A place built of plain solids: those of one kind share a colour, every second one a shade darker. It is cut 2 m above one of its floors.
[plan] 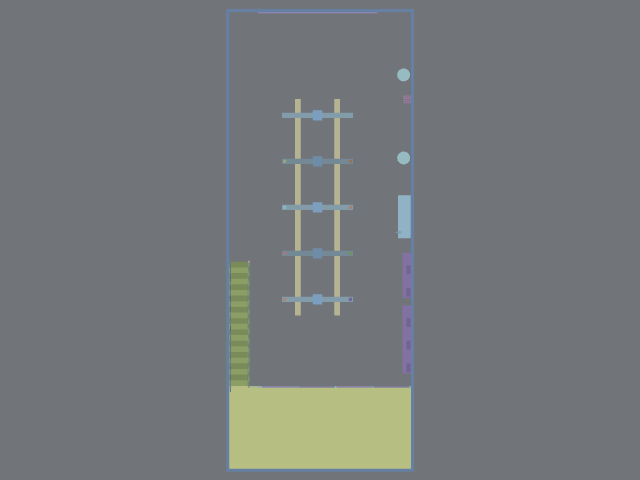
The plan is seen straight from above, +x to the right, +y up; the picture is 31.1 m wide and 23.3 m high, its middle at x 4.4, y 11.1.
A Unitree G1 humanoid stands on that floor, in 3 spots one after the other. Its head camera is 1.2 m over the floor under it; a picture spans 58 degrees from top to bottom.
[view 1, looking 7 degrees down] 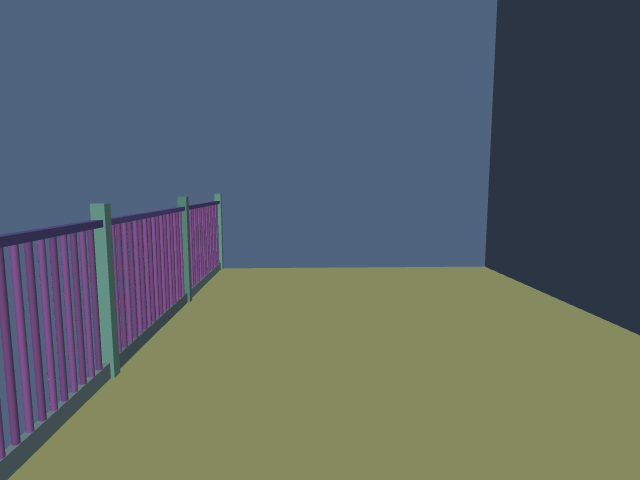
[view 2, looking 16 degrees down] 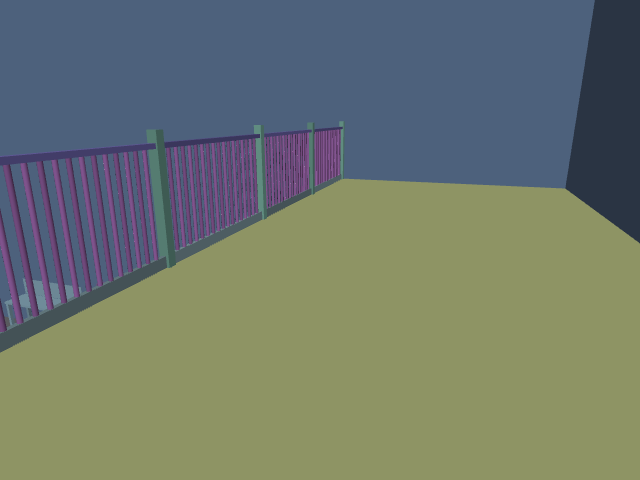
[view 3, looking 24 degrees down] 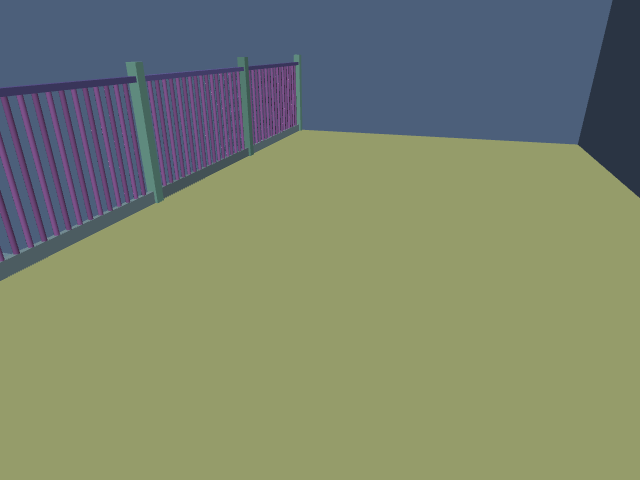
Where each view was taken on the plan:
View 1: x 2.45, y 2.72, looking -2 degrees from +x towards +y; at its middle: wall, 6.42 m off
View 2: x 0.49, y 1.72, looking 18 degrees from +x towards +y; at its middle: gal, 4.35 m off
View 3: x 2.20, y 1.61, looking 17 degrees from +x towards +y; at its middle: gal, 2.95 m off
